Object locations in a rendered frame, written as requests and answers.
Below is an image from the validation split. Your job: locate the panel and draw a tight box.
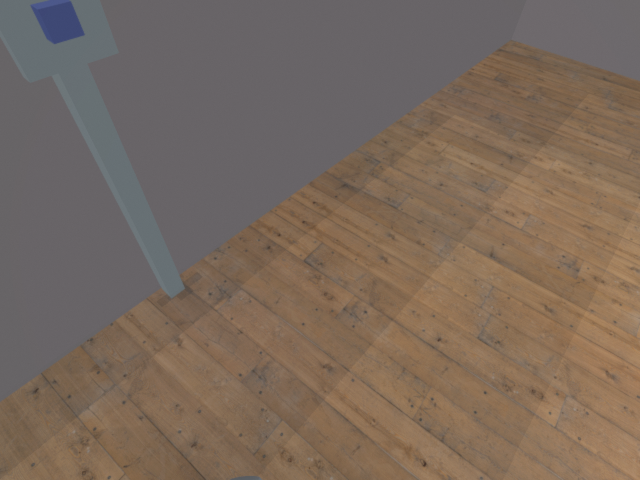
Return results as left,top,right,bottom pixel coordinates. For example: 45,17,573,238
0,0,185,299

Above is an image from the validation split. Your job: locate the button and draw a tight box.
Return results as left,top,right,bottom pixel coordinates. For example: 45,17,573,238
30,0,85,44

